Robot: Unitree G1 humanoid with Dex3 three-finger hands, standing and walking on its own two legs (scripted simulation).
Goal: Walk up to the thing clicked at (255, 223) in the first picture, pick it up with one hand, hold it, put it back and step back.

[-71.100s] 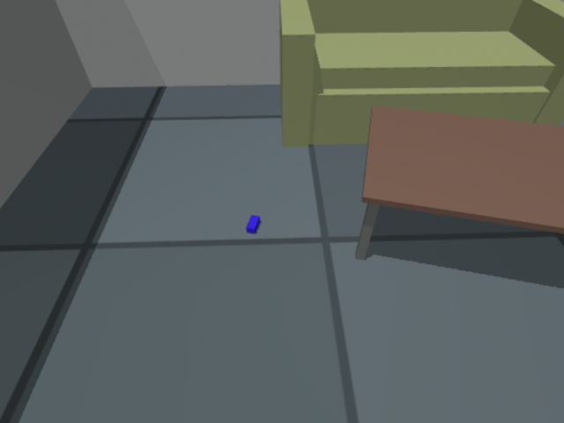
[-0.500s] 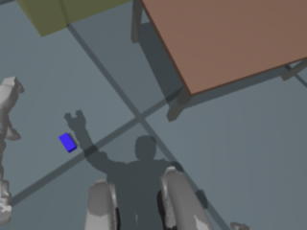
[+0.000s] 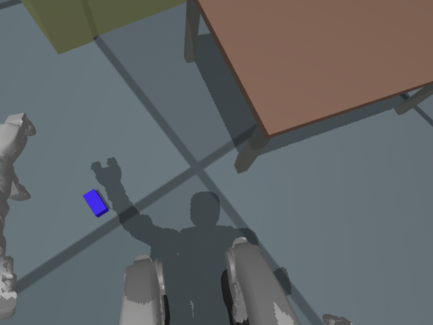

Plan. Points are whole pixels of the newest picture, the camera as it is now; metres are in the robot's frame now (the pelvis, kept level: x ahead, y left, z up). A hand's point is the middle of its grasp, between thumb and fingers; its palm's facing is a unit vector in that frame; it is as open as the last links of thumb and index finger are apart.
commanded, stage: go down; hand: left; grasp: from above
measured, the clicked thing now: (96, 203) +0.49 +0.30 -0.54
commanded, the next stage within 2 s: approach in 0.76 s
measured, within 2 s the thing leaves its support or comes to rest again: neither
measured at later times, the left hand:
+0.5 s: hand (6, 162) +0.46 +0.33 -0.08, palm faces -0.42 -0.09 -0.90, open 13.2 cm
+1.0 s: hand (9, 163) +0.46 +0.33 -0.09, palm faces -0.42 -0.08 -0.90, open 13.6 cm
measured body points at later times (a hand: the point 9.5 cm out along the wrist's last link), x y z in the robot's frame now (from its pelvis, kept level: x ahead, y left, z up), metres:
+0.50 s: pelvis +0.00 +0.00 +0.01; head +0.19 +0.05 +0.41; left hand +0.48 +0.33 -0.02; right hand +0.05 -0.26 -0.11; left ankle +0.05 +0.11 -0.53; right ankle +0.08 -0.14 -0.53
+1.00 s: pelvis +0.00 +0.00 +0.00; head +0.20 +0.04 +0.40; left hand +0.48 +0.33 -0.04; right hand +0.05 -0.27 -0.12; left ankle +0.05 +0.11 -0.53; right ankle +0.08 -0.14 -0.53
